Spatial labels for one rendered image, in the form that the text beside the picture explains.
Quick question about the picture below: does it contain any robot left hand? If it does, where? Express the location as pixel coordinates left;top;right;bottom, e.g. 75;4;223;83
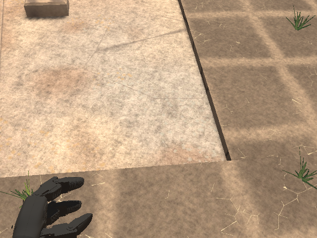
11;177;93;238

